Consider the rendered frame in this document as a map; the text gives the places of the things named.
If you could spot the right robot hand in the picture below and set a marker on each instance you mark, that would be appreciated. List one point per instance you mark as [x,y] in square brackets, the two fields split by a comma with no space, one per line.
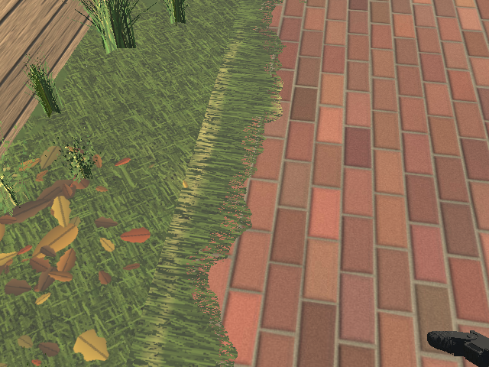
[473,346]

